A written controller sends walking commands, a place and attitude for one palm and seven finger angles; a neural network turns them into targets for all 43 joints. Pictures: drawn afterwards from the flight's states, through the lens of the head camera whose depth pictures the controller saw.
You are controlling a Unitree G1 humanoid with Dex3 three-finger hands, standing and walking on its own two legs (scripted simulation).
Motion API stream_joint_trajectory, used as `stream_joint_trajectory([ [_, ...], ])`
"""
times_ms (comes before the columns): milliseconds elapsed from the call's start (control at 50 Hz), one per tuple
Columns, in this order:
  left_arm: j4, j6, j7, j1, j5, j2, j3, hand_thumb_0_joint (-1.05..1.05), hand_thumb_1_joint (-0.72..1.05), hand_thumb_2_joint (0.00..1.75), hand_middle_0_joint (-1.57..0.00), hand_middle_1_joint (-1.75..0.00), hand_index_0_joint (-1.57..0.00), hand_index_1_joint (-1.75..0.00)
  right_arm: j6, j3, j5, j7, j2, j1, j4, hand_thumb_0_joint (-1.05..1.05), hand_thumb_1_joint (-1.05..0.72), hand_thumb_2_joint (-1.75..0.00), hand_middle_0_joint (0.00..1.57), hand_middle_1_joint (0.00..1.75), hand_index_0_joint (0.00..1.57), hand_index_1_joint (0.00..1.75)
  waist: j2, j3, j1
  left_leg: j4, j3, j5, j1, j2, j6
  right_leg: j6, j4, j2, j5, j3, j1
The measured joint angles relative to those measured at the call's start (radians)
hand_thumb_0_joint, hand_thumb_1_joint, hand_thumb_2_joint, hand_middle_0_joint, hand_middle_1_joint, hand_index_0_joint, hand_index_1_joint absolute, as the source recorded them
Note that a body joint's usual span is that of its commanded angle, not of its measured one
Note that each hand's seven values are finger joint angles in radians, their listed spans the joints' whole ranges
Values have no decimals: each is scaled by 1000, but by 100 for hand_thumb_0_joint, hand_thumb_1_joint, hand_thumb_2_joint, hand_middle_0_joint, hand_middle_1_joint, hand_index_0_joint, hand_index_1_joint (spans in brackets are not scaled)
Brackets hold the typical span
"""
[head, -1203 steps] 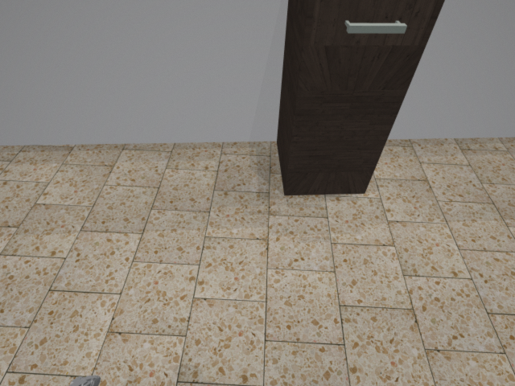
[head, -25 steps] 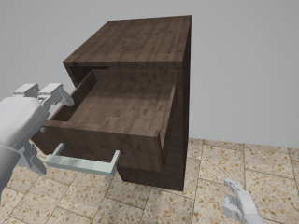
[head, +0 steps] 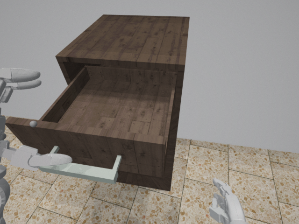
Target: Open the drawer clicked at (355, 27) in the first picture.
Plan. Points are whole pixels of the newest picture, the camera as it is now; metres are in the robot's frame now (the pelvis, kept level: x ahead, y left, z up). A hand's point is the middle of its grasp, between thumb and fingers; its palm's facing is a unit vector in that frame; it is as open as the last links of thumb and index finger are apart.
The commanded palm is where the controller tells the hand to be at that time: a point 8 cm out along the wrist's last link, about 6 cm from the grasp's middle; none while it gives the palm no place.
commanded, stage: draw the hand back to the body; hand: left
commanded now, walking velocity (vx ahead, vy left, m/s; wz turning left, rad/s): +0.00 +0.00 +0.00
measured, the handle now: (82, 162) +0.22 +0.20 +0.09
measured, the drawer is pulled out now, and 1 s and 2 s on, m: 0.28 0.28 0.28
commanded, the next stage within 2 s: step back with the hand held close in 0.80 s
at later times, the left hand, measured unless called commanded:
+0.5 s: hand (26, 107) +0.21 +0.24 +0.28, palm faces +0.51 -0.78 -0.36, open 9.6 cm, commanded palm +0.16 +0.28 +0.28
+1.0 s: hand (22, 107) +0.21 +0.24 +0.29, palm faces +0.54 -0.75 -0.38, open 7.5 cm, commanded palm +0.15 +0.28 +0.28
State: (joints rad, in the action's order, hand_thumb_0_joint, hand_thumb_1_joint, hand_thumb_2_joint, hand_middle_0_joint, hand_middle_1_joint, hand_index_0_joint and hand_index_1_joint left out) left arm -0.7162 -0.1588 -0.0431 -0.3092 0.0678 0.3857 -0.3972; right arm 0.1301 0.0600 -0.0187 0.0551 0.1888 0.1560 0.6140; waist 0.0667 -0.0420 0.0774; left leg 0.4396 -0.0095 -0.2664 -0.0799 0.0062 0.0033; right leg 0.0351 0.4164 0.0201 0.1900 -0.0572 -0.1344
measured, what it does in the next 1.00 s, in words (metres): stands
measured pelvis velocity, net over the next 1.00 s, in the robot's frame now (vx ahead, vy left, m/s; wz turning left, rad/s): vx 0.02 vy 0.00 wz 0.00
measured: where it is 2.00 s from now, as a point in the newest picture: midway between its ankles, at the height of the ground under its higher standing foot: outside the picture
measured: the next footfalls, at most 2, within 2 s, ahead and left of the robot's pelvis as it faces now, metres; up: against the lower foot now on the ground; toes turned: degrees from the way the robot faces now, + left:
right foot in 1.76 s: -0.02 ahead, -0.10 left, +0.00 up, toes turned -1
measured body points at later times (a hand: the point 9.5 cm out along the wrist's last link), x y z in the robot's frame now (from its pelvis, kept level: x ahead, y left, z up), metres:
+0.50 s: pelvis +0.03 +0.01 +0.00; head +0.01 -0.02 +0.45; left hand +0.18 +0.28 +0.30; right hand +0.23 -0.21 -0.08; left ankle -0.01 +0.12 -0.74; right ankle +0.03 -0.10 -0.74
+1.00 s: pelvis +0.02 +0.00 +0.00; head +0.01 -0.02 +0.45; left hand +0.17 +0.27 +0.30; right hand +0.21 -0.21 -0.09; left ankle -0.01 +0.12 -0.74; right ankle +0.03 -0.10 -0.74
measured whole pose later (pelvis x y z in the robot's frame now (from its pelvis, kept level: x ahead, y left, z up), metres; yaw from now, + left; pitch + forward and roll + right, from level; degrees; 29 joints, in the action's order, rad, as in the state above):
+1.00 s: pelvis +0.02 +0.00 +0.00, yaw +0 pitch -2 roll -1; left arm -0.63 -0.19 -0.10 -0.31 0.10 0.41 -0.52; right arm 0.07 0.02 -0.02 0.04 0.22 0.17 0.62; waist 0.08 -0.01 0.05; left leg 0.45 -0.01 -0.29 -0.12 0.02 0.00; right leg 0.04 0.39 0.04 0.19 -0.06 -0.16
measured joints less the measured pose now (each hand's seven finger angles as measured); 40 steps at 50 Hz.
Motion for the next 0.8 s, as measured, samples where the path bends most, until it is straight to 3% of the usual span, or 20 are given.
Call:
stream_joint_trajectory([
  [140,46,-22,-50,37,29,-42,-17,0,-20,43,-29,-100,-29,-100,9,-16,13,-2,8,47,50,1,-90,-90,20,30,20,30,-18,-5,-13,-18,-5,-11,32,5,1,-1,-23,6,6,5,32],
  [280,9,-19,-43,-41,32,1,-29,0,3,53,-27,-85,-27,-85,-1,-46,14,-6,31,45,48,1,-90,-90,20,30,20,30,-6,8,-25,-16,-15,-27,31,6,4,-6,-19,8,20,16,27],
  [480,66,-7,-47,-14,44,13,-84,0,37,68,-25,-63,-25,-63,-33,-55,2,-6,28,5,33,1,-90,-90,20,30,20,30,8,22,-8,-17,-11,-31,24,5,4,-7,-19,7,26,11,21],
  [680,69,17,-50,-5,42,-12,-61,1,71,83,-22,-41,-22,-41,-40,-42,9,-11,16,-5,26,1,-90,-90,20,30,20,30,9,26,3,-17,-2,-29,25,7,1,-3,-21,8,26,3,26],
  [800,79,19,-52,9,43,-6,-66,1,83,88,-21,-34,-21,-34,-43,-40,8,-11,13,-2,30,1,-90,-90,20,30,20,30,10,22,3,-16,0,-25,25,9,-2,0,-23,10,22,0,27],
])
